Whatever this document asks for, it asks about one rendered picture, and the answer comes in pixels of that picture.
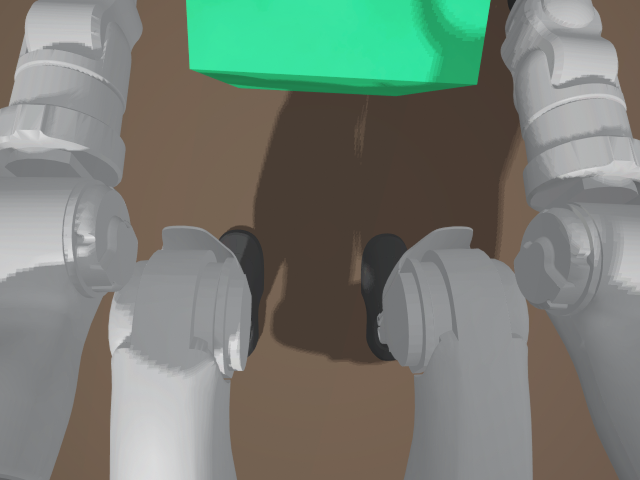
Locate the robot right upper arm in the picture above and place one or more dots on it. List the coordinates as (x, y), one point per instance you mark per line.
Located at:
(580, 262)

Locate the robot right shin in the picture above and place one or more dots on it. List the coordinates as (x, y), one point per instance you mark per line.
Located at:
(456, 237)

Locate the carton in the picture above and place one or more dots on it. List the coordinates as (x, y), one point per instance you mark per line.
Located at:
(369, 47)

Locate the robot left upper arm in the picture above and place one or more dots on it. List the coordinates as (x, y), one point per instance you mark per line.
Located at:
(65, 242)

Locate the right robot foot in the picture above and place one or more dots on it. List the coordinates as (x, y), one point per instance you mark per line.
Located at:
(379, 258)

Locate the robot left forearm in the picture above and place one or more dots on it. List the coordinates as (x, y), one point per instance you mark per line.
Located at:
(70, 92)

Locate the robot right forearm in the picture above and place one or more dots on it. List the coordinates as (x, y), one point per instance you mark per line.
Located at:
(572, 111)

